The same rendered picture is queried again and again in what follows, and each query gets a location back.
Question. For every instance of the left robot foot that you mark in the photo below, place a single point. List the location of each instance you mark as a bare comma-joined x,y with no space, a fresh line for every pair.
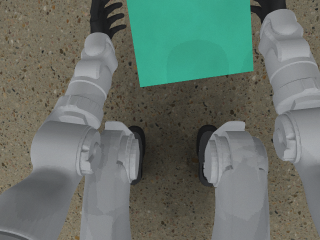
140,135

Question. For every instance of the robot left forearm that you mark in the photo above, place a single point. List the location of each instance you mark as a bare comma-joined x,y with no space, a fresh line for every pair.
89,86

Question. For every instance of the right robot upper arm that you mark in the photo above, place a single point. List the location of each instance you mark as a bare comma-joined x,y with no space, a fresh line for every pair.
296,138

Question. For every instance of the left robot upper arm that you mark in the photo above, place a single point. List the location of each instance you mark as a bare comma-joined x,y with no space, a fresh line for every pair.
36,208

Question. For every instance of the left robot hand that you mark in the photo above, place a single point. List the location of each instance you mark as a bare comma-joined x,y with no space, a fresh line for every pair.
99,23

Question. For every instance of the carton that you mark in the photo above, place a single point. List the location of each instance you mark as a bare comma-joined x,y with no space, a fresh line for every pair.
183,40

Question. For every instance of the robot foot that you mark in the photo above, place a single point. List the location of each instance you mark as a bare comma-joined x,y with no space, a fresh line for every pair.
203,136
140,135

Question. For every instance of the right robot foot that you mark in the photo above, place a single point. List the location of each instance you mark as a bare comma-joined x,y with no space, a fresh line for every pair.
203,136

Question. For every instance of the robot right forearm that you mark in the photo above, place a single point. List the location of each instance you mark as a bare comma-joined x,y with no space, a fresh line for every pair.
291,68

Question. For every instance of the right robot hand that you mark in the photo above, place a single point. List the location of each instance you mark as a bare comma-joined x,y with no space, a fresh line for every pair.
267,6

